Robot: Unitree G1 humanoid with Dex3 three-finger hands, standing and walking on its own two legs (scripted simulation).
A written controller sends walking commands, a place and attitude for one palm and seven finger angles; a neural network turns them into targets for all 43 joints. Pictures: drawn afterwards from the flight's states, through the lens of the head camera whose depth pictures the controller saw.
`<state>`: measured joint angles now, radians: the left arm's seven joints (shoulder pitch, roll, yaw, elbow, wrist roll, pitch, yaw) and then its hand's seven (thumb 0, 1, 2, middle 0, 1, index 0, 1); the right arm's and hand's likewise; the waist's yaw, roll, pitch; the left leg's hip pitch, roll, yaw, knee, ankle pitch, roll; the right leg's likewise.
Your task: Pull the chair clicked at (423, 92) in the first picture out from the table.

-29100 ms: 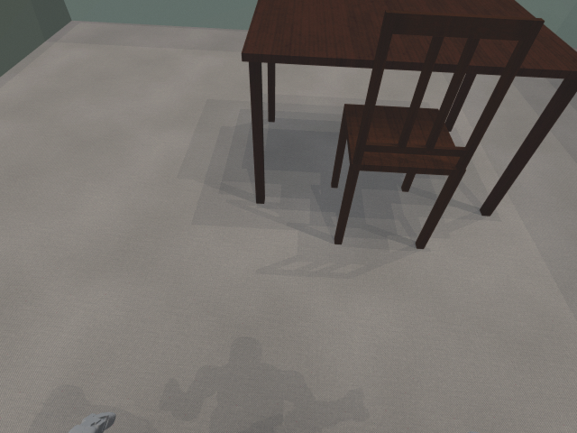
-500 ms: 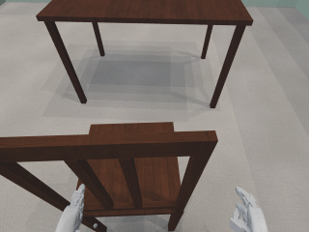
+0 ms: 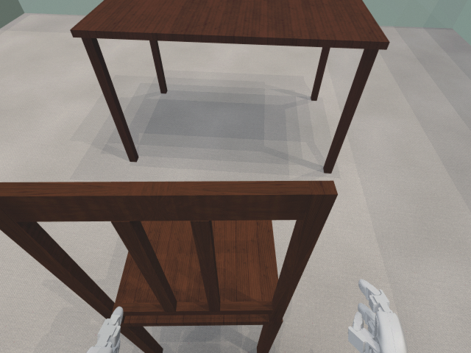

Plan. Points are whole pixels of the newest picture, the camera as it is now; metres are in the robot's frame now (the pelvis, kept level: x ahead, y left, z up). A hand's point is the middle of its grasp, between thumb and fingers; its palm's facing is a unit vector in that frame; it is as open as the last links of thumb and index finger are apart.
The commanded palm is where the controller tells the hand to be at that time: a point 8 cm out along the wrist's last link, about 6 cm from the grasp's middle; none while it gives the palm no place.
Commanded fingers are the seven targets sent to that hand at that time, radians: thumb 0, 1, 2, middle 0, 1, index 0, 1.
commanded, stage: draw the hand back to the body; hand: left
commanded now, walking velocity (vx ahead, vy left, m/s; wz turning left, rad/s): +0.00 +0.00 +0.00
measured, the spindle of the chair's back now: (153, 273) +0.25 +0.16 +0.01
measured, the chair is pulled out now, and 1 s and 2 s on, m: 0.71 0.69 0.68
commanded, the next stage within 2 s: step back with the hand held close in 1.58 s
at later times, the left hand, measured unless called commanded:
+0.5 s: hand (98, 341) +0.14 +0.18 +0.08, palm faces +0.01 -1.00 -0.09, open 17.4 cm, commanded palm +0.10 +0.24 +0.10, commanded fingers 0.00 -0.33 0.31 -0.03 -0.05 -0.03 -0.05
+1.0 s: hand (36, 285) +0.18 +0.25 +0.14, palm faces +0.31 -0.83 -0.47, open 11.8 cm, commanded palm +0.14 +0.29 +0.20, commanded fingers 0.00 0.57 0.74 -0.16 -0.23 -0.16 -0.23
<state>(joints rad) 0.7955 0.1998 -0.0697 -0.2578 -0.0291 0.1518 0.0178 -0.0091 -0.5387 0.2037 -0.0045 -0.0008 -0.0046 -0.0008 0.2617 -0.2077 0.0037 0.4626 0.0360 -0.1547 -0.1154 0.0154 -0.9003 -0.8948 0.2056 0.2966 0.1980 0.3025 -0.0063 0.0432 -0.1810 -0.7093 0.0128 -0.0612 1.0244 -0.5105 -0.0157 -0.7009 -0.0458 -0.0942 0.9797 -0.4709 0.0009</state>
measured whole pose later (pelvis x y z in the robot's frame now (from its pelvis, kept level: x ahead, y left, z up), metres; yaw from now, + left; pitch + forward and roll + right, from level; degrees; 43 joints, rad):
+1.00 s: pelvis +0.02 +0.00 +0.05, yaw -1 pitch -2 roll -1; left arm 0.66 0.37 0.20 -0.42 -0.05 0.06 0.15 0.00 0.23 0.58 -0.18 -0.20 -0.20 -0.20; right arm 0.21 -0.21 0.05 0.64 0.02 -0.17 -0.13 0.02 -0.90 -0.89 0.20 0.30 0.20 0.30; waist 0.06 0.07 0.00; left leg -0.20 0.02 -0.03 0.61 -0.37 -0.01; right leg -0.21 -0.03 -0.07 0.58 -0.33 0.01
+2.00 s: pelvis -0.01 +0.00 +0.06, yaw -2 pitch -2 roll +0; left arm 0.58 0.44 0.28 -0.45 -0.07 0.09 0.14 0.02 0.89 0.90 -0.21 -0.30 -0.29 -0.32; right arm 0.12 -0.22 0.03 0.57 0.02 -0.08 -0.11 0.01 -0.90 -0.89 0.20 0.30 0.20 0.30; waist 0.05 0.02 0.15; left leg -0.17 0.01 0.00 0.46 -0.24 -0.01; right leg -0.21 -0.04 -0.04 0.48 -0.22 0.01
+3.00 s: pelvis -0.15 +0.00 +0.04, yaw +2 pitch +0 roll -2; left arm 0.47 0.50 0.57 -0.47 -0.06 -0.28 0.19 0.01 0.88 0.90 -0.21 -0.30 -0.21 -0.30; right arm 0.21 -0.16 -0.01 0.67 0.01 -0.17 -0.06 0.01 -0.90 -0.89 0.21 0.30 0.20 0.30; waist 0.02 0.03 0.00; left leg -0.54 0.07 0.02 0.59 -0.08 -0.01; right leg -0.27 -0.01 -0.03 0.79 -0.50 -0.02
